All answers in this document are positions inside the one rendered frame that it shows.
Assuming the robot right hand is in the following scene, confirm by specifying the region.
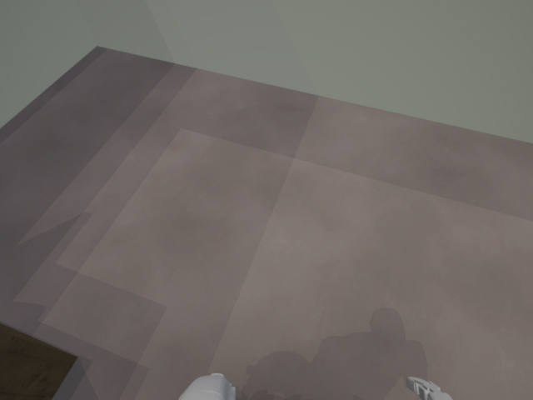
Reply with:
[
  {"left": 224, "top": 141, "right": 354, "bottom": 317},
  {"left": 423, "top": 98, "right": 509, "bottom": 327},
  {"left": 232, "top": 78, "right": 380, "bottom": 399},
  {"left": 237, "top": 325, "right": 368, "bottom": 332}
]
[{"left": 406, "top": 377, "right": 452, "bottom": 400}]

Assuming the table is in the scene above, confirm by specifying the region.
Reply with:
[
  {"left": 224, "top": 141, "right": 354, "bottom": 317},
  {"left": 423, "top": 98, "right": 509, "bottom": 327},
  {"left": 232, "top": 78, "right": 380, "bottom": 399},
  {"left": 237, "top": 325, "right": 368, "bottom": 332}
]
[{"left": 0, "top": 323, "right": 78, "bottom": 400}]

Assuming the robot left thigh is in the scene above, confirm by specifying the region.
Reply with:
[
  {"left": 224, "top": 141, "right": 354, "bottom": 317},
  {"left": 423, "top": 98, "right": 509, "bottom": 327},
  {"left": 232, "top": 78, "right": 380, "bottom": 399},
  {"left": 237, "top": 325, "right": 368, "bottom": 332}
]
[{"left": 179, "top": 375, "right": 236, "bottom": 400}]

